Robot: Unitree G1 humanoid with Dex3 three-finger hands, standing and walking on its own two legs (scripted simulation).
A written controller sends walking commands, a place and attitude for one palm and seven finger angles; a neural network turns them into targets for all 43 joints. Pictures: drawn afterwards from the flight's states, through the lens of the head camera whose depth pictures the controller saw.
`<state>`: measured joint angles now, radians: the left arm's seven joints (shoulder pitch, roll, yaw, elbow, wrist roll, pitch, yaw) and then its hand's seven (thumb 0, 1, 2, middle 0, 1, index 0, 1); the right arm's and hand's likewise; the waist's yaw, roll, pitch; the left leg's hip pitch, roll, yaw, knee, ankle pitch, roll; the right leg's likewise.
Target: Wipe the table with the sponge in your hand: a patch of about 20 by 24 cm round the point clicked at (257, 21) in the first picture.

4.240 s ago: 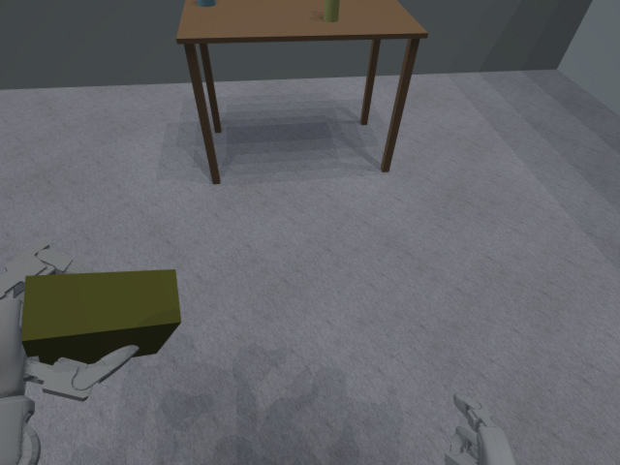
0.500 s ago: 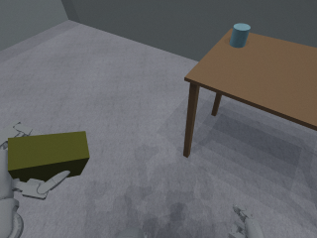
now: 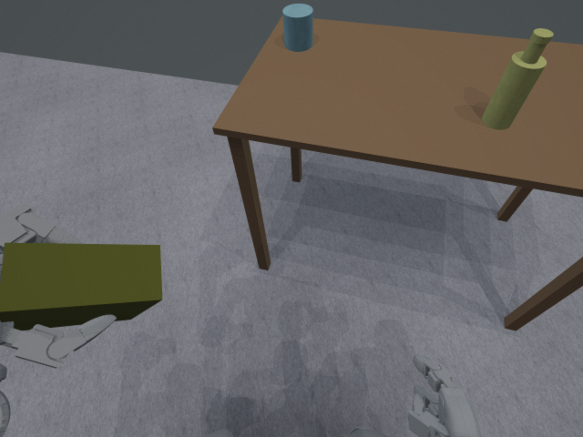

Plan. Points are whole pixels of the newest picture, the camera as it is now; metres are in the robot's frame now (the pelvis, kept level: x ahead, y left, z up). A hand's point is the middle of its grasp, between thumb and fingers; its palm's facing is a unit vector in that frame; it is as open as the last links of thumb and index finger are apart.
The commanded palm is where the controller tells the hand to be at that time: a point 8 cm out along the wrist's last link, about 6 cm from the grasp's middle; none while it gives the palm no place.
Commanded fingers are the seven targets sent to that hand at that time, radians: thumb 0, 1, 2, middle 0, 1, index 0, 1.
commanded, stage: turn to face it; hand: left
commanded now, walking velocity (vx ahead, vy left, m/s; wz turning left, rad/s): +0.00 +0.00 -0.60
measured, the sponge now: (102, 288) +0.23 +0.21 +0.15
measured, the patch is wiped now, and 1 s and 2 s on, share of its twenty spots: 0.00 0.00 0.00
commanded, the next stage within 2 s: take the last steps up to it in 1.00 s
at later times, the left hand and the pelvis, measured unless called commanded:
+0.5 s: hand (160, 310) +0.20 +0.12 +0.19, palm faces +0.18 -0.88 -0.44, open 9.7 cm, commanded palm +0.17 +0.18 +0.19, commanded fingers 0.00 0.10 1.30 -1.20 -1.60 -1.20 -1.60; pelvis -0.07 -0.05 +0.02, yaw -16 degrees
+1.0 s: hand (350, 397) +0.14 -0.03 +0.18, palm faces -0.13 -0.84 -0.53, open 9.7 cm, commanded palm +0.11 +0.06 +0.19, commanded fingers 0.00 0.10 1.30 -1.20 -1.60 -1.20 -1.60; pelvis -0.17 -0.10 +0.01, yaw -30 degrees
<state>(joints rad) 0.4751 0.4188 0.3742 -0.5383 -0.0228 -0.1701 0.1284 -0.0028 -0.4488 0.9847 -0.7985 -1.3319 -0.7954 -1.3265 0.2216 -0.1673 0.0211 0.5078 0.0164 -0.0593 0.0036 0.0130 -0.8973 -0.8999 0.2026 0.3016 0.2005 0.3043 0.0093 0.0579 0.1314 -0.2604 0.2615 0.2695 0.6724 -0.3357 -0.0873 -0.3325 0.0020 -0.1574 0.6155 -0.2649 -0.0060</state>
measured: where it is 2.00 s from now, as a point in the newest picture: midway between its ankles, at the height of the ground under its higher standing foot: outside the picture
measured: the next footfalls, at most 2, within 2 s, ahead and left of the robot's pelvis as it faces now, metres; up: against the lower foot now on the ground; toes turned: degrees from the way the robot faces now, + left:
left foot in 0.58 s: -0.04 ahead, +0.10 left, +0.00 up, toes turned -14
right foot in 0.82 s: -0.10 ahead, -0.22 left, +0.00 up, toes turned -30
